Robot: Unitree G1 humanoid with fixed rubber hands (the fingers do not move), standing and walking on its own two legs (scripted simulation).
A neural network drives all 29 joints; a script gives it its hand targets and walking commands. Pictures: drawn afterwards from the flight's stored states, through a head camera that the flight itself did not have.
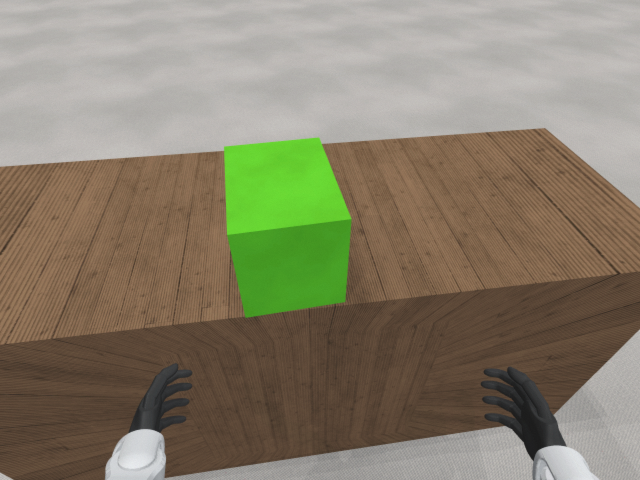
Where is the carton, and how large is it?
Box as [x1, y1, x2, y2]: [224, 138, 351, 317]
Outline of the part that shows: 319,138 308,138 224,147 227,236 245,317 344,301 351,219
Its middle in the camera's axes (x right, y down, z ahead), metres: -0.06 -0.03 +0.66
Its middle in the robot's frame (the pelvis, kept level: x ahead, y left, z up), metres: +0.51 +0.08 +0.04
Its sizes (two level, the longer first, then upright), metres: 0.231 0.168 0.184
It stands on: a pedestal, 0.71 m high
